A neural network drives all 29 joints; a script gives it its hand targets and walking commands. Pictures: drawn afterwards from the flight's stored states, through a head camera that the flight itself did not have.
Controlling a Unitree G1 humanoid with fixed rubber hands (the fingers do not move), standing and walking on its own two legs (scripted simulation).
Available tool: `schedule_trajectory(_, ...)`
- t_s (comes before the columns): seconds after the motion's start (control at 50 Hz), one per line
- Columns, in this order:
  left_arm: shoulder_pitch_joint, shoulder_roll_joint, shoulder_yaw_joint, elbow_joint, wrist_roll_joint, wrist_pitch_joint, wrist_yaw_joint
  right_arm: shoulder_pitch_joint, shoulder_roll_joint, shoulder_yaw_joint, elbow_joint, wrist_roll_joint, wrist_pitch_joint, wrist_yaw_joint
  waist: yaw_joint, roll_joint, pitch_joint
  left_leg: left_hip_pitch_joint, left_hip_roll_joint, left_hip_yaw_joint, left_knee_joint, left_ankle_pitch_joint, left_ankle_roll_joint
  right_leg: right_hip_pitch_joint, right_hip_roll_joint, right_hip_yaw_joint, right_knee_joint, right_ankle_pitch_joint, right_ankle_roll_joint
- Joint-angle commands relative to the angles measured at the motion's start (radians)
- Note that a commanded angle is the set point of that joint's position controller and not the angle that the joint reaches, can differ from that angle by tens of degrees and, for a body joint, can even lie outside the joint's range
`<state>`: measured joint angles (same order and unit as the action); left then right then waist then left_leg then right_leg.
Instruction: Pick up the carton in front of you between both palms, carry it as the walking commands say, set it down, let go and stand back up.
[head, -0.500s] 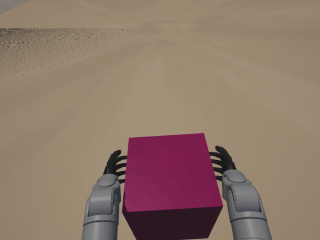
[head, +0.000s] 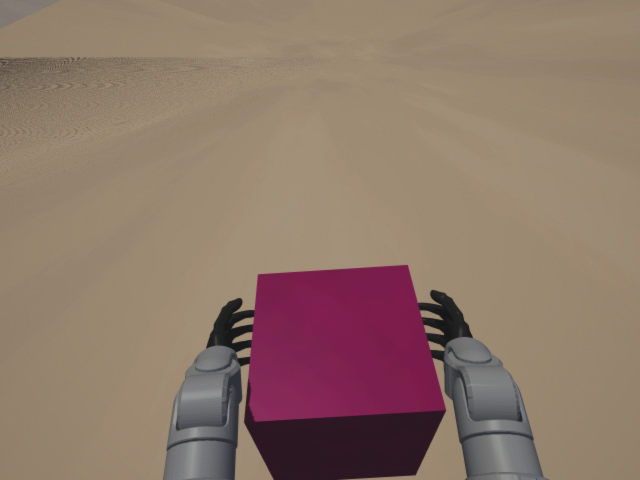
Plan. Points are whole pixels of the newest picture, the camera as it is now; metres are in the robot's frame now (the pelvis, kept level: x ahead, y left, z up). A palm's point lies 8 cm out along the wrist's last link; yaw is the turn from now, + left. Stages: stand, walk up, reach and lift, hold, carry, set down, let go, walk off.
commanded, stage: carry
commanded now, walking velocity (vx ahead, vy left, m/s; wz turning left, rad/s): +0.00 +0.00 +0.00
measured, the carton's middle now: (339, 378) +0.30 +0.00 -0.05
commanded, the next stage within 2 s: hold in 0.94 s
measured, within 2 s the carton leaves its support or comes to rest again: neither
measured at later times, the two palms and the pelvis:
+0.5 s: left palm (227, 361) +0.28 +0.14 +0.04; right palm (465, 352) +0.28 -0.16 +0.04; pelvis -0.01 -0.01 +0.00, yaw +0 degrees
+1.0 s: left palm (232, 366) +0.28 +0.13 +0.04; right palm (473, 358) +0.28 -0.16 +0.04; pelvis -0.01 -0.01 +0.00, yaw -1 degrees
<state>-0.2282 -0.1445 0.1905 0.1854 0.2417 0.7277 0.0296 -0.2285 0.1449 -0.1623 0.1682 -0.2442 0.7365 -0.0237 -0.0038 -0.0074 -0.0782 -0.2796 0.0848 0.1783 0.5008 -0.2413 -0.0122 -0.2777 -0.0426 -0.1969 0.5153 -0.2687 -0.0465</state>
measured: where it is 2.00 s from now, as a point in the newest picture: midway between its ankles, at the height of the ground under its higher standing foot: outside the picture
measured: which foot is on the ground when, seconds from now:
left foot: down 0.00-1.00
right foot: down 0.00-1.00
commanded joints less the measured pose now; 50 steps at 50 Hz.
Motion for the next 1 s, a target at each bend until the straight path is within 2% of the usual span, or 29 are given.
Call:
schedule_trajectory(0.0,-0.47,-0.879,-0.563,-0.061,-0.257,-0.036,-0.245,-0.437,0.913,0.543,-0.039,0.245,-0.036,0.22,0.003,0.002,-0.245,0.075,0.086,-0.093,-0.065,0.144,0.012,0.096,-0.131,0.129,-0.081,0.224,0.011)
schedule_trajectory(0.02,-0.463,-0.883,-0.571,-0.064,-0.263,-0.036,-0.245,-0.433,0.911,0.547,-0.042,0.249,-0.036,0.22,0.003,0.017,-0.248,0.079,0.088,-0.088,-0.059,0.136,0.014,0.097,-0.129,0.134,-0.091,0.224,0.011)
schedule_trajectory(0.06,-0.476,-0.882,-0.569,-0.075,-0.264,-0.037,-0.246,-0.433,0.919,0.553,-0.051,0.246,-0.037,0.221,0.002,-0.01,-0.26,0.082,0.09,-0.09,-0.059,0.148,0.011,0.096,-0.131,0.132,-0.085,0.233,0.009)
schedule_trajectory(0.12,-0.457,-0.882,-0.55,-0.041,-0.254,-0.031,-0.246,-0.443,0.904,0.545,-0.05,0.241,-0.034,0.219,0.001,-0.007,-0.254,0.078,0.086,-0.088,-0.057,0.131,0.008,0.098,-0.126,0.129,-0.092,0.236,0.012)
schedule_trajectory(0.18,-0.48,-0.89,-0.563,-0.061,-0.26,-0.037,-0.247,-0.445,0.914,0.544,-0.048,0.239,-0.036,0.218,0.002,0.011,-0.239,0.066,0.088,-0.091,-0.064,0.117,0.007,0.087,-0.127,0.134,-0.097,0.21,0.012)
schedule_trajectory(0.22,-0.47,-0.878,-0.552,-0.045,-0.25,-0.033,-0.247,-0.437,0.912,0.536,-0.036,0.234,-0.033,0.22,0.003,-0.012,-0.232,0.072,0.088,-0.09,-0.063,0.129,0.008,0.073,-0.128,0.137,-0.098,0.222,0.007)
schedule_trajectory(0.26,-0.474,-0.888,-0.556,-0.055,-0.258,-0.036,-0.248,-0.446,0.916,0.546,-0.05,0.241,-0.039,0.221,0.002,0.007,-0.259,0.077,0.089,-0.09,-0.06,0.131,0.006,0.093,-0.125,0.13,-0.093,0.214,0.01)
schedule_trajectory(0.32,-0.477,-0.887,-0.559,-0.053,-0.265,-0.037,-0.249,-0.445,0.914,0.547,-0.048,0.244,-0.035,0.219,0.002,0.002,-0.253,0.075,0.085,-0.092,-0.065,0.119,0.006,0.086,-0.13,0.135,-0.096,0.208,0.004)
schedule_trajectory(0.34,-0.473,-0.884,-0.563,-0.065,-0.259,-0.036,-0.248,-0.442,0.917,0.551,-0.055,0.245,-0.036,0.219,0.003,0.02,-0.253,0.075,0.089,-0.096,-0.06,0.119,0.009,0.084,-0.132,0.139,-0.102,0.206,0.003)
schedule_trajectory(0.46,-0.46,-0.876,-0.546,-0.048,-0.255,-0.034,-0.247,-0.44,0.909,0.544,-0.044,0.241,-0.033,0.219,0.003,-0.008,-0.254,0.071,0.09,-0.091,-0.056,0.124,0.008,0.09,-0.129,0.133,-0.096,0.228,0.006)
schedule_trajectory(0.52,-0.472,-0.887,-0.564,-0.067,-0.265,-0.037,-0.248,-0.441,0.913,0.555,-0.054,0.249,-0.036,0.22,0.0,0.006,-0.262,0.072,0.088,-0.089,-0.052,0.113,0.006,0.091,-0.128,0.139,-0.104,0.233,0.002)
schedule_trajectory(0.56,-0.466,-0.886,-0.554,-0.057,-0.258,-0.035,-0.248,-0.432,0.914,0.543,-0.043,0.237,-0.034,0.219,0.0,-0.009,-0.26,0.067,0.085,-0.085,-0.054,0.132,0.002,0.095,-0.13,0.135,-0.094,0.252,0.003)
schedule_trajectory(0.64,-0.474,-0.888,-0.557,-0.07,-0.258,-0.037,-0.247,-0.435,0.915,0.538,-0.046,0.241,-0.034,0.22,0.001,0.015,-0.265,0.059,0.087,-0.086,-0.05,0.121,0.003,0.1,-0.13,0.134,-0.097,0.257,0.003)
schedule_trajectory(0.66,-0.459,-0.884,-0.555,-0.054,-0.258,-0.034,-0.246,-0.439,0.916,0.548,-0.046,0.247,-0.036,0.221,0.001,-0.007,-0.264,0.067,0.083,-0.085,-0.051,0.123,0.001,0.097,-0.127,0.131,-0.089,0.251,0.005)
schedule_trajectory(0.76,-0.467,-0.887,-0.555,-0.057,-0.257,-0.035,-0.247,-0.448,0.913,0.542,-0.048,0.247,-0.035,0.221,0.002,0.003,-0.258,0.065,0.082,-0.081,-0.051,0.106,-0.001,0.081,-0.13,0.142,-0.104,0.23,-0.001)
schedule_trajectory(0.78,-0.473,-0.888,-0.561,-0.063,-0.257,-0.036,-0.246,-0.44,0.915,0.549,-0.043,0.24,-0.034,0.221,0.001,-0.009,-0.253,0.061,0.084,-0.08,-0.048,0.115,-0.003,0.083,-0.126,0.137,-0.102,0.234,0.002)
schedule_trajectory(0.84,-0.466,-0.881,-0.552,-0.053,-0.253,-0.033,-0.247,-0.441,0.914,0.543,-0.045,0.242,-0.035,0.22,0.003,0.013,-0.251,0.063,0.088,-0.089,-0.053,0.103,0.001,0.075,-0.125,0.135,-0.107,0.228,0.0)
schedule_trajectory(0.86,-0.471,-0.891,-0.559,-0.056,-0.262,-0.034,-0.247,-0.44,0.915,0.542,-0.049,0.241,-0.035,0.22,0.003,-0.002,-0.257,0.059,0.086,-0.085,-0.054,0.11,0.002,0.085,-0.128,0.136,-0.103,0.226,-0.001)
schedule_trajectory(0.9,-0.463,-0.885,-0.554,-0.05,-0.252,-0.031,-0.248,-0.437,0.91,0.535,-0.038,0.24,-0.033,0.221,0.002,0.02,-0.268,0.065,0.089,-0.09,-0.049,0.101,0.002,0.09,-0.13,0.137,-0.107,0.22,-0.002)
schedule_trajectory(0.92,-0.465,-0.882,-0.556,-0.058,-0.257,-0.034,-0.247,-0.441,0.915,0.543,-0.046,0.241,-0.035,0.222,0.002,-0.005,-0.257,0.064,0.086,-0.088,-0.052,0.112,0.0,0.079,-0.126,0.134,-0.104,0.224,0.0)
schedule_trajectory(0.94,-0.392,-0.906,-0.557,-0.11,-0.233,-0.028,-0.259,-0.354,0.958,0.521,-0.04,0.232,-0.039,0.228,-0.009,-0.011,-0.207,0.166,-0.204,-0.214,-0.09,0.258,0.056,0.255,0.075,0.321,-0.146,0.521,0.031)
schedule_trajectory(0.96,-0.399,-0.877,-0.521,-0.115,-0.226,-0.043,-0.254,-0.367,0.922,0.514,-0.076,0.232,-0.052,0.221,0.0,-0.01,-0.25,0.167,-0.184,-0.238,-0.101,0.276,0.062,0.336,0.059,0.346,-0.124,0.581,0.043)
schedule_trajectory(0.98,-0.412,-0.853,-0.501,-0.101,-0.205,-0.052,-0.258,-0.372,0.918,0.493,-0.034,0.203,-0.053,0.209,0.02,-0.039,-0.25,0.129,-0.177,-0.253,-0.12,0.257,0.058,0.395,0.067,0.334,-0.132,0.543,0.043)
